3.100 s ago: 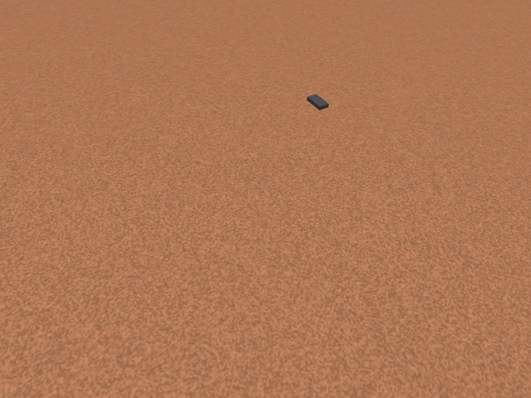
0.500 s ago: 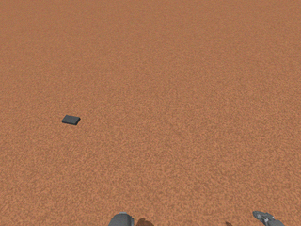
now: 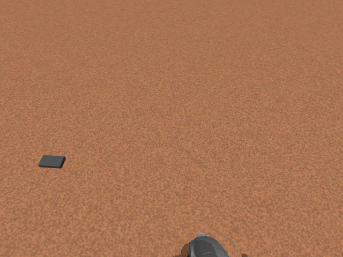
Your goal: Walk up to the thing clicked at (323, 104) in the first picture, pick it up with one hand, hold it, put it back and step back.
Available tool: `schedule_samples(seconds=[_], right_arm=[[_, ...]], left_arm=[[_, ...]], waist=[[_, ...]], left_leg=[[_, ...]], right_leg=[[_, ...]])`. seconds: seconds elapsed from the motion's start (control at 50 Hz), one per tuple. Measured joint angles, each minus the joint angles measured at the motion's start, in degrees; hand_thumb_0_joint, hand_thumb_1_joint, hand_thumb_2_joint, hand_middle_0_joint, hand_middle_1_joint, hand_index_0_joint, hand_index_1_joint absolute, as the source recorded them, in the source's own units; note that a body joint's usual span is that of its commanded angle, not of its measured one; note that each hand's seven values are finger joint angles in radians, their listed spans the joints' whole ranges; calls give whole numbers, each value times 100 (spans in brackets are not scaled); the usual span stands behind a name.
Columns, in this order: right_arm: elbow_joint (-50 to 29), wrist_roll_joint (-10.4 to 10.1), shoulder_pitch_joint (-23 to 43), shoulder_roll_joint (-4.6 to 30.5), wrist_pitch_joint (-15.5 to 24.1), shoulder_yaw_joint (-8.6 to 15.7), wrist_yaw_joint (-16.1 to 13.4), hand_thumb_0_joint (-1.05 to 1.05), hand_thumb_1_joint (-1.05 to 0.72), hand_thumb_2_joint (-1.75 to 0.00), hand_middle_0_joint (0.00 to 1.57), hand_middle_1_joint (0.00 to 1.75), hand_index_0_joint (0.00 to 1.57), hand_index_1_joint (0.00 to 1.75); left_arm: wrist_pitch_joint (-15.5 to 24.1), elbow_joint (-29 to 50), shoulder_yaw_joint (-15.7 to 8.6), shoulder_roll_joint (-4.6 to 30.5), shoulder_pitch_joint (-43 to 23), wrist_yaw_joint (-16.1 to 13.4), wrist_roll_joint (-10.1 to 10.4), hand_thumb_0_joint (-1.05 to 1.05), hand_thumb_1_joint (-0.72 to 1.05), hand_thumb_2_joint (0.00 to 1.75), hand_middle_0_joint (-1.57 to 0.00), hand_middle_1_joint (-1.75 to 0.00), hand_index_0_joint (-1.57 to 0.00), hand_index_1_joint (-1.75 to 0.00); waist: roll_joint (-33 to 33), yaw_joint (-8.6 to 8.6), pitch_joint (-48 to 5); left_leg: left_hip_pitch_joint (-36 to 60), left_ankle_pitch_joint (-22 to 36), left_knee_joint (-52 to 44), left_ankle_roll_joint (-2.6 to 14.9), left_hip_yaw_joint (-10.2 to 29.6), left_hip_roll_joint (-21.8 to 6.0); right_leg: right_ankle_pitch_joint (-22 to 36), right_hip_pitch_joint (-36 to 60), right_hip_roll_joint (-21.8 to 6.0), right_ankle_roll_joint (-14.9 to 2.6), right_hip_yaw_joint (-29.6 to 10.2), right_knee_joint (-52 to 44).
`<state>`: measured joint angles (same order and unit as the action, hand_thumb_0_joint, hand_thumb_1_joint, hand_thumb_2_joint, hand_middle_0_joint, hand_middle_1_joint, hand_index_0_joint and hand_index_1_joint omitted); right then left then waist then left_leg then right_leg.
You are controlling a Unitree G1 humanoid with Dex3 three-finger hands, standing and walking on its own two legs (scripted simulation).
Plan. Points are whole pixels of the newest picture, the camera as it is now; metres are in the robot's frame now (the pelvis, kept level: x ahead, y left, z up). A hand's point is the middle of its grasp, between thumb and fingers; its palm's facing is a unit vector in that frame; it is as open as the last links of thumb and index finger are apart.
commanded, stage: walk up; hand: left
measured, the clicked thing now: (52, 161) +0.85 +0.73 -0.75
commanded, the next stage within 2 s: none
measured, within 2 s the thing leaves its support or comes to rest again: neither
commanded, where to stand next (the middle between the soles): +0.48 +0.61 m, yaw -12 degrees
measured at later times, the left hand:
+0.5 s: hand out of the picture +0.16 +0.48 -0.13, palm faces -0.08 -0.81 -0.58, open 7.4 cm
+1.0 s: hand out of the picture +0.33 +0.58 -0.12, palm faces -0.09 -0.82 -0.57, open 7.4 cm
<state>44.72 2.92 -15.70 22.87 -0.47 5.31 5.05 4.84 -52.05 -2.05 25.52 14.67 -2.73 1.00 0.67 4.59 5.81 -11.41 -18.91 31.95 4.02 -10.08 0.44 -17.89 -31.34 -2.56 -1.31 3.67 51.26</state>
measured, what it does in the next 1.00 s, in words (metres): steps to the left: right foot, then left foot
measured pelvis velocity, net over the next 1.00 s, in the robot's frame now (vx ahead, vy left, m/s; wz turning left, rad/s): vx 0.21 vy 0.29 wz -0.12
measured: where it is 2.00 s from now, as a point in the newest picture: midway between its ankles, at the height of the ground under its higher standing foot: (53, 229)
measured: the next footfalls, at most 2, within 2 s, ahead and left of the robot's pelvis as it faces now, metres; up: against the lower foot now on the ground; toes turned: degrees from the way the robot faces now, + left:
right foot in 0.10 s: +0.17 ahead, -0.07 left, +0.00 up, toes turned -7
left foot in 0.52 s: +0.21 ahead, +0.34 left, +0.00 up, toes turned +1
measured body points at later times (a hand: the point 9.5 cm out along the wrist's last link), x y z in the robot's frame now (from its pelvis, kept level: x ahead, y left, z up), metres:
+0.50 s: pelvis +0.11 +0.16 -0.02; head +0.13 +0.13 +0.43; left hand +0.16 +0.52 -0.09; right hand +0.18 -0.20 -0.13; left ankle +0.17 +0.34 -0.72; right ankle +0.13 -0.06 -0.73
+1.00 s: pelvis +0.21 +0.29 -0.02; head +0.23 +0.24 +0.43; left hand +0.34 +0.62 -0.09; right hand +0.22 -0.02 -0.17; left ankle +0.21 +0.41 -0.66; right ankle +0.28 +0.18 -0.73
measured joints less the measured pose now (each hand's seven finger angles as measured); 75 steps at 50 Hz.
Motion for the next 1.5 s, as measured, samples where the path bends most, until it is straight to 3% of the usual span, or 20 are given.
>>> schedule_samples(seconds=[0.08,0.1,0.14,0.2,0.36,0.48,0.52,0.56,0.6,0.66,0.8,0.86,0.92,1.0,1.12,1.24,1.3,1.36,1.42,1.5], right_arm=[[-1,55,-162,122,-140,28,16,1,-90,-90,20,30,20,30],[-5,51,-194,137,-179,31,24,1,-90,-90,20,30,20,30],[50,47,-128,146,-267,48,8,1,-90,-90,20,30,20,30],[98,77,-132,81,-393,-17,33,1,-91,-90,20,30,20,30],[77,35,118,415,-440,111,168,1,-91,-90,20,30,20,30],[78,49,179,633,-463,251,237,1,-91,-90,20,30,20,30],[78,41,118,684,-401,299,221,1,-91,-90,20,30,20,30],[110,90,102,524,-308,310,146,1,-91,-90,20,30,20,30],[135,59,22,385,-245,223,94,1,-91,-90,20,30,20,30],[202,40,-156,199,-233,106,18,1,-91,-90,20,30,20,30],[128,75,-404,160,-201,4,-78,1,-90,-90,20,30,20,30],[40,56,-427,182,-309,-12,-73,1,-90,-90,20,30,20,30],[53,14,-261,150,-437,-15,-110,1,-90,-90,20,30,20,30],[111,39,-149,133,-523,-39,-77,1,-91,-90,20,30,20,30],[27,22,93,441,-487,106,-1,1,-91,-90,20,30,20,30],[11,29,181,677,-524,247,100,1,-91,-90,20,30,20,30],[28,48,124,658,-417,311,76,1,-91,-90,20,30,20,30],[56,47,-26,466,-323,202,27,1,-91,-90,20,30,20,30],[155,47,-202,243,-352,54,-28,1,-91,-90,20,30,20,30],[142,51,-392,123,-291,-54,-76,1,-90,-90,20,30,20,30]], left_arm=[[34,119,-18,-167,-45,13,-33,0,90,90,-21,-30,-20,-30],[69,167,-38,-172,-19,6,-60,0,90,90,-21,-30,-20,-30],[85,249,-72,-244,-66,-52,-131,0,90,90,-21,-30,-20,-30],[22,340,-38,-250,-99,-150,-132,0,90,90,-21,-30,-21,-30],[80,166,-52,-259,375,-102,-232,0,89,90,-21,-30,-21,-30],[40,34,-160,57,529,-70,-347,0,89,90,-21,-30,-21,-30],[-13,-23,-205,213,499,-85,-367,0,89,90,-21,-30,-21,-30],[-133,-152,-282,426,396,-159,-351,0,89,90,-21,-30,-21,-30],[-253,-326,-296,439,327,-263,-262,0,90,90,-21,-30,-21,-30],[-214,-470,-180,312,233,-257,-137,1,90,90,-21,-30,-20,-30],[17,-203,2,-125,-50,-106,-26,0,90,90,-21,-30,-20,-30],[87,-13,10,-224,-41,-100,-43,0,90,90,-21,-30,-21,-30],[78,129,-11,-298,-54,-198,-138,0,90,90,-21,-30,-21,-30],[1,158,-11,-320,-1,-265,-167,0,89,90,-21,-30,-21,-30],[78,153,-89,-216,293,-202,-255,0,89,90,-21,-30,-21,-30],[27,126,-211,125,438,-166,-364,0,89,90,-21,-30,-21,-30],[-75,35,-284,394,364,-199,-373,0,89,90,-21,-30,-21,-30],[-268,-258,-330,441,300,-339,-284,0,90,90,-21,-30,-21,-30],[-225,-428,-227,326,216,-315,-161,1,90,90,-21,-30,-20,-30],[-51,-324,-109,82,77,-193,-63,0,90,90,-21,-30,-20,-30]], waist=[[237,86,-61],[294,59,-101],[601,-33,-28],[665,-198,-65],[787,-426,-173],[641,-477,-222],[535,-451,-261],[84,-412,-184],[-35,-324,-224],[-60,-139,-290],[112,56,51],[243,30,89],[592,-123,222],[760,-301,59],[880,-450,-55],[739,-504,-124],[380,-493,-70],[143,-402,-119],[114,-183,-201],[59,-30,-64]], left_leg=[[172,-460,299,82,-188,131],[115,-666,580,70,-227,118],[-260,-935,1641,-143,157,-28],[-1042,-1017,3271,-491,758,13],[-2018,21,3236,-529,1628,-734],[-1758,-151,1993,-514,1383,-1028],[-1436,-209,1536,-531,1199,-940],[-1391,-421,1814,-668,899,-638],[-1331,-585,1932,-633,753,-606],[-990,-508,1492,-478,624,-543],[-301,-425,753,-122,250,-192],[-296,-718,1057,-55,109,-79],[-776,-1064,2441,-222,677,-58],[-1518,-970,3778,-367,1191,-90],[-2003,-295,3676,-464,1779,-525],[-1705,-617,2437,-489,1485,-917],[-1343,-680,2017,-661,1136,-691],[-1295,-940,2327,-657,898,-575],[-1066,-861,1971,-449,873,-519],[-738,-682,1437,-289,707,-272]], right_leg=[[770,524,90,-78,260,-1199],[713,709,138,-209,255,-1427],[488,743,312,-290,329,-1237],[306,865,202,-298,336,-1099],[330,1310,-120,148,-29,-1520],[-12,1123,-434,243,-291,-1181],[-276,966,-593,210,-394,-832],[-836,696,-751,-6,-877,-50],[-1123,331,-322,-127,-1079,1023],[-872,-18,69,-153,-632,1718],[-459,101,205,-55,195,1],[530,615,277,-121,297,-1205],[415,683,416,-280,326,-1003],[296,910,215,-194,273,-1090],[223,992,-174,105,-35,-1097],[-71,708,-579,194,-339,-694],[-444,476,-911,62,-682,-148],[-1265,78,-485,-105,-987,1179],[-1187,-142,-80,-103,-430,1750],[-970,-86,52,-47,187,963]])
